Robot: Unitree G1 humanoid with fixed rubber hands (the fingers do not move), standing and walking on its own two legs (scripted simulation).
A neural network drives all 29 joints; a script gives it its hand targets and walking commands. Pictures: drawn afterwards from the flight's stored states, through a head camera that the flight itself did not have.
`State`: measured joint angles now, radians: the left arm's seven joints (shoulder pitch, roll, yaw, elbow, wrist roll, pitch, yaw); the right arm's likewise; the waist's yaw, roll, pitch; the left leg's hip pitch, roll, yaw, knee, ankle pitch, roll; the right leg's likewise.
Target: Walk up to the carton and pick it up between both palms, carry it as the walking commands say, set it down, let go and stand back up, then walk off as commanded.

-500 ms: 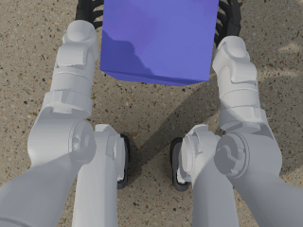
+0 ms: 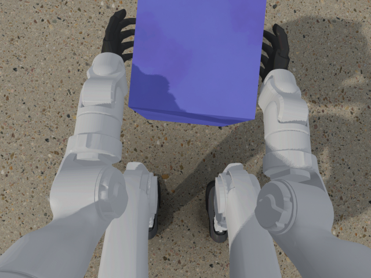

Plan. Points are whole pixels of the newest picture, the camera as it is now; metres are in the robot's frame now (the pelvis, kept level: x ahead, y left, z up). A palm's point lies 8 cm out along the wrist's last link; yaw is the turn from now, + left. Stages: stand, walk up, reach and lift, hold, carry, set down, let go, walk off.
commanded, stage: reach and lift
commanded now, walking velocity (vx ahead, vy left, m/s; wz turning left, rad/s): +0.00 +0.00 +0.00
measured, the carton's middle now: (192, 74) +0.51 +0.00 -0.16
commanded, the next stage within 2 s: none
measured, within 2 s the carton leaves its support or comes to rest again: neither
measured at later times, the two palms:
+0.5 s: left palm (102, 46) +0.50 +0.15 -0.01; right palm (296, 67) +0.48 -0.15 -0.01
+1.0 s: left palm (82, 30) +0.48 +0.15 +0.06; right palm (333, 56) +0.46 -0.15 +0.07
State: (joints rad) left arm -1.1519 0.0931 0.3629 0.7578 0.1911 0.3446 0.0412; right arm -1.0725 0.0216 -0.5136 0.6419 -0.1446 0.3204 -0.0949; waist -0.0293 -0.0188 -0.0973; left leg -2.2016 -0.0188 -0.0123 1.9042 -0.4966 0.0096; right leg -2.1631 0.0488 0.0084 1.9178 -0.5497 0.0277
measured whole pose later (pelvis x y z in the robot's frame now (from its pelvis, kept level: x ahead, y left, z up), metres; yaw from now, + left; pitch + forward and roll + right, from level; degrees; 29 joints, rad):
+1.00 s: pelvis +0.02 +0.00 +0.11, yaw +1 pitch +39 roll -2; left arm -0.91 -0.03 0.42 0.68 0.27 0.38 0.02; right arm -0.84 0.10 -0.53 0.58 -0.22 0.35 -0.05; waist -0.04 0.00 -0.21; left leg -1.77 -0.03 -0.02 1.55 -0.47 0.01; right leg -1.73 0.04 0.02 1.55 -0.51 0.03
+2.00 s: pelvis +0.06 +0.00 +0.25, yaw +2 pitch +26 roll -1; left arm -0.59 -0.13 0.40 0.54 0.32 0.37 -0.03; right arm -0.52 0.20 -0.48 0.44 -0.28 0.36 -0.01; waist -0.05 -0.01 -0.16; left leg -1.10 -0.03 -0.03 0.98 -0.33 0.01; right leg -1.07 0.03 0.04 0.99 -0.37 0.01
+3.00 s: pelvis +0.09 +0.01 +0.33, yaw +2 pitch -2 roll +0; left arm -0.34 -0.17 0.27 0.36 0.32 0.59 -0.01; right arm -0.33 0.17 -0.32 0.33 -0.30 0.59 0.02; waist -0.04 -0.02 0.01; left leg -0.20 -0.03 -0.03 0.42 -0.18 0.02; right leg -0.16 0.01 0.06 0.40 -0.20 0.01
